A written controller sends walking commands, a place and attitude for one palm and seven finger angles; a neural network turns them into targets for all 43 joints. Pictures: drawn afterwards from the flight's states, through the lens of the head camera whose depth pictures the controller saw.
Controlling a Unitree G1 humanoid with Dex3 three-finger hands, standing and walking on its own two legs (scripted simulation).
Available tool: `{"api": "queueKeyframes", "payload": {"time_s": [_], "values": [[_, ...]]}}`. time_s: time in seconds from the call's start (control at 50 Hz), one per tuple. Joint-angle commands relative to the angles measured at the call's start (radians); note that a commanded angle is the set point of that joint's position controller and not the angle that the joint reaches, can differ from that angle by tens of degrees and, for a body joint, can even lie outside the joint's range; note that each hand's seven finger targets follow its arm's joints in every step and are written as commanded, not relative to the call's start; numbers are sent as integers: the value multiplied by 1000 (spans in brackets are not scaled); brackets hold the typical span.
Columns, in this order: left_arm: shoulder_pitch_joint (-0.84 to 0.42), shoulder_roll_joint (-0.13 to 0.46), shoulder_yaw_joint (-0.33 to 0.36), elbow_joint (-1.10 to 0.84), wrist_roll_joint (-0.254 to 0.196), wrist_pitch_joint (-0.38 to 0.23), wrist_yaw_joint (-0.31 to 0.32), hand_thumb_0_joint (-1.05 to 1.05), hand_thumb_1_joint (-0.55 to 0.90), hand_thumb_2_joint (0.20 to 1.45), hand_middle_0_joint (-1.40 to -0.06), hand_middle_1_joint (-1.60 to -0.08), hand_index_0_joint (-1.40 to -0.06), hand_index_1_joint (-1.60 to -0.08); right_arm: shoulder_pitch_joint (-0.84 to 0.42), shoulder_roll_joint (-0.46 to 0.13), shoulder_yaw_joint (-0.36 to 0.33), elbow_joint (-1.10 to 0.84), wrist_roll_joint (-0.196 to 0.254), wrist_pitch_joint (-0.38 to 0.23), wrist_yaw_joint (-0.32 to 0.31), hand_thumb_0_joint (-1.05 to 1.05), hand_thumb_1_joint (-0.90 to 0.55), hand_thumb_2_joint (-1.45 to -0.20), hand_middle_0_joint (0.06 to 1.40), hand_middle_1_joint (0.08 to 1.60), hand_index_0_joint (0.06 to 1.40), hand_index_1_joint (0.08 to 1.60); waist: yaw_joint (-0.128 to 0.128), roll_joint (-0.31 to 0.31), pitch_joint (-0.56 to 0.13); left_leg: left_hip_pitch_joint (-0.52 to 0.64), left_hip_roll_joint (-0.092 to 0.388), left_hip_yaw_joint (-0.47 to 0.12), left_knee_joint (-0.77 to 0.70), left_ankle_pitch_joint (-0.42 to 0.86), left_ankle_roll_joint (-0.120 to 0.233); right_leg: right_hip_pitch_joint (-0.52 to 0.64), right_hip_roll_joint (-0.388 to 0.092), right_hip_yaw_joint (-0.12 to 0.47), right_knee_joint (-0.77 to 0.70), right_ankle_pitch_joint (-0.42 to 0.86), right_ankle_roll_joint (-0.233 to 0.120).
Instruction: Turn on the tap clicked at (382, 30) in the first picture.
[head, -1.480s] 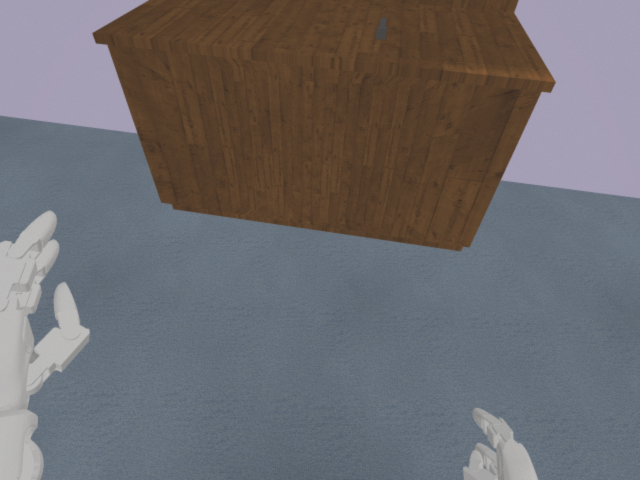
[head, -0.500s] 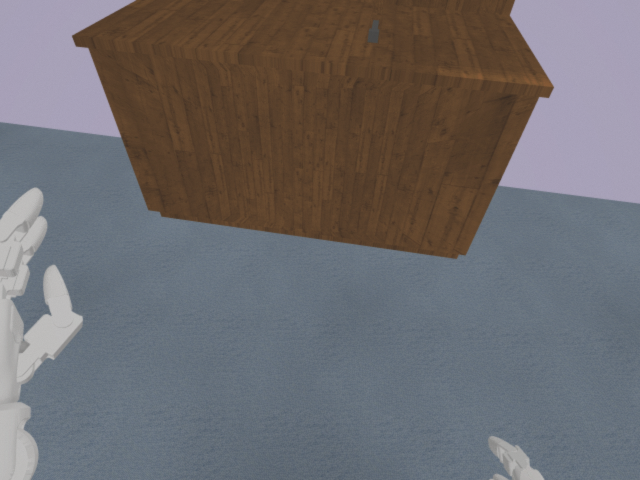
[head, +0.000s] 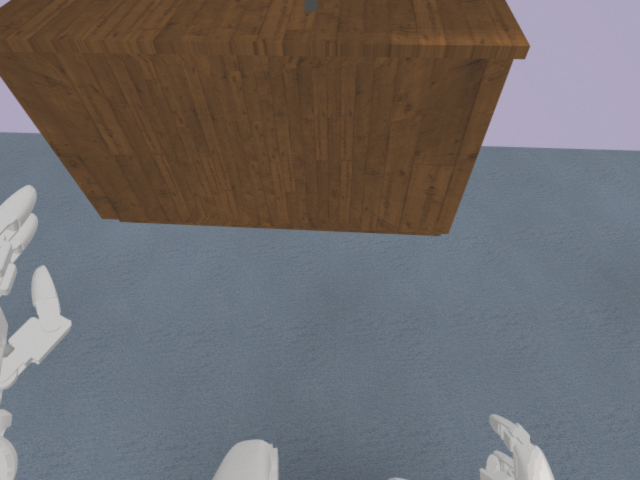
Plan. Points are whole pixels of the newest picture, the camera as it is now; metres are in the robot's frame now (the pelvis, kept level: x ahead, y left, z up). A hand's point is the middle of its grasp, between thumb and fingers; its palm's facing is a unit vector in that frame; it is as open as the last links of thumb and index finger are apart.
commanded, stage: walk to a spot facing it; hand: left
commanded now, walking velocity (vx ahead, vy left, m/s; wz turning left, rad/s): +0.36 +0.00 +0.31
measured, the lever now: (311, 2) +1.05 +0.04 +0.11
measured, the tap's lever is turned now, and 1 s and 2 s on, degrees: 0 0 0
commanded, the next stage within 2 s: turn to face it in 0.40 s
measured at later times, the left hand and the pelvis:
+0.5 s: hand (67, 199) +0.34 +0.25 +0.20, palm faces +0.47 -0.78 -0.42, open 7.5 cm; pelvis +0.15 +0.01 +0.01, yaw +5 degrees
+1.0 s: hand (156, 134) +0.46 +0.21 +0.19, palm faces +0.35 -0.84 -0.42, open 7.4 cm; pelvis +0.23 -0.02 +0.00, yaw -5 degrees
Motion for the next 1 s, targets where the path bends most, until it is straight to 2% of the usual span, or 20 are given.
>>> {"api": "queueKeyframes", "payload": {"time_s": [0.0, 0.14, 0.2, 0.22, 0.24, 0.26, 0.28, 0.32, 0.4, 0.54, 0.56, 0.58, 0.6, 0.64, 0.72, 0.86, 0.88, 0.92, 0.94, 0.98], "values": [[-6, 207, 173, -242, -13, -67, 47, 0, 900, 900, -200, -300, -200, -300, -66, -58, -19, -177, -7, -49, -11, 0, -900, -900, 200, 300, 200, 300, 23, -122, -190, -46, 60, 2, -274, 75, 1, 182, -291, 218, -338, 113, -92], [-69, 164, 104, -184, -7, -38, 74, 0, 900, 900, -200, -300, -200, -300, -34, -53, -20, -219, -9, -71, -27, 0, -900, -900, 200, 300, 200, 300, 63, -167, -133, 139, -27, 157, -626, 122, 32, 197, -264, 171, -296, 86, -69], [-163, 157, 61, -217, -1, -39, 75, 0, 900, 900, -200, -300, -200, -300, -8, -69, -27, -218, -7, -77, -38, 0, -900, -900, 200, 300, 200, 300, 30, -78, -144, 344, -57, 177, -773, 164, 47, 144, -219, 90, -87, 152, -24], [-179, 168, 66, -240, 1, -49, 75, 0, 900, 900, -200, -300, -200, -300, 10, -81, -32, -222, -7, -82, -42, 0, -900, -900, 200, 300, 200, 300, 8, 30, -184, 486, -21, 83, -820, 170, 88, 56, -172, 54, 122, 221, 16], [-174, 163, 77, -252, -4, -56, 76, 0, 900, 900, -200, -300, -200, -300, -3, -100, -34, -230, -4, -86, -37, 0, -900, -900, 200, 300, 200, 300, 16, 247, -232, 631, 174, -253, -894, 296, 185, -120, -50, 23, 376, 7, 77], [-199, 174, 77, -246, -7, -75, 71, 0, 900, 900, -200, -300, -200, -300, -16, -83, -20, -233, -4, -91, -23, 0, -900, -900, 200, 300, 200, 300, 25, 312, -231, 669, 314, -516, -948, 404, 278, -268, 12, 107, 552, -328, 79], [-187, 215, 99, -201, -1, -67, 59, 0, 900, 900, -200, -300, -200, -300, -34, -80, -14, -211, -10, -91, -16, 0, -900, -900, 200, 300, 200, 300, 20, 265, -200, 596, 350, -566, -975, 291, 302, -319, -28, 192, 631, -312, 77], [-164, 222, 126, -284, -3, -67, 46, 0, 900, 900, -200, -300, -200, -300, -53, -69, -26, -201, -1, -91, -9, 0, -900, -900, 200, 300, 200, 300, 34, 181, -169, 516, 319, -435, -961, 226, 296, -357, -73, 219, 618, -263, 91], [-38, 171, 129, -318, -19, -69, 43, 0, 900, 900, -200, -300, -200, -300, -42, -66, -21, -198, -1, -117, 3, 0, -900, -900, 200, 300, 200, 300, 48, 229, -187, 340, 198, -136, -993, 174, 197, -153, -58, 108, 351, -110, 104], [-130, 119, 74, -90, -10, -34, 40, 0, 900, 900, -200, -300, -200, -300, -25, -67, -7, -179, 7, -108, -25, 0, -900, -900, 200, 300, 200, 300, 38, 123, -155, 288, 152, 21, -836, 90, 110, 106, 45, -15, -88, -6, 116], [-171, 123, 60, -78, -2, -29, 39, 0, 900, 900, -200, -300, -200, -300, -30, -62, -3, -180, 7, -103, -27, 0, -900, -900, 200, 300, 200, 300, 36, 67, -155, 271, 122, 59, -746, 61, 84, 145, 27, 25, -163, 18, 99], [-211, 151, 63, -71, 10, -26, 42, 0, 900, 900, -200, -300, -200, -300, -20, -49, 1, -177, 4, -95, -27, 0, -900, -900, 200, 300, 200, 300, 29, -87, -171, 204, 57, 106, -562, 14, 56, 192, -77, 196, -222, 89, 40], [-222, 176, 66, -57, 13, -16, 46, 0, 900, 900, -200, -300, -200, -300, -33, -30, 12, -188, -1, -93, -28, 0, -900, -900, 200, 300, 200, 300, 32, -287, -172, 41, -51, 127, -367, -120, 21, 260, -242, 521, -289, 267, -56], [-254, 178, 66, -71, 1, -14, 37, 0, 900, 900, -200, -300, -200, -300, -62, -63, -1, -183, -4, -107, -18, 0, -900, -900, 200, 300, 200, 300, 47, -352, -151, -20, -32, -6, -182, -161, -6, 244, -311, 630, -310, 336, -122], [-165, 202, 119, -192, -1, -53, 49, 0, 900, 900, -200, -300, -200, -300, -101, -42, 12, -188, -7, -70, -13, 0, -900, -900, 200, 300, 200, 300, 47, -179, -242, 94, -15, 8, -341, -106, -24, 230, -240, 376, -195, 643, -107], [-47, 188, 155, -248, -24, -58, 59, 0, 900, 900, -200, -300, -200, -300, -45, -59, -11, -243, 1, -42, -6, 0, -900, -900, 200, 300, 200, 300, 38, -75, -278, 346, -25, 68, -791, 159, -27, 111, -161, 390, -136, 394, -46], [-56, 186, 153, -241, -26, -59, 57, 0, 900, 900, -200, -300, -200, -300, -38, -76, -23, -250, 4, -40, -10, 0, -900, -900, 200, 300, 200, 300, 36, -27, -273, 412, 19, 46, -860, 226, -12, 65, -116, 372, -83, 338, -10], [-23, 174, 146, -183, -27, -64, 44, 0, 900, 900, -200, -300, -200, -300, -44, -94, -29, -271, 6, -41, -11, 0, -900, -900, 200, 300, 200, 300, 53, 245, -223, 487, 280, -189, -935, 489, 112, -161, 49, 246, 155, -151, 79], [-36, 173, 133, -180, -23, -72, 37, 0, 900, 900, -200, -300, -200, -300, -52, -81, -21, -276, -8, -47, -7, 0, -900, -900, 200, 300, 200, 300, 52, 332, -190, 452, 371, -270, -968, 554, 168, -202, 53, 190, 340, -290, 98], [-92, 136, 70, -197, -11, -77, 23, 0, 900, 900, -200, -300, -200, -300, -23, -100, -32, -262, -2, -56, 13, 0, -900, -900, 200, 300, 200, 300, 46, 225, -158, 503, 335, -127, -884, 749, 157, -240, 21, 190, 334, -204, 96]]}}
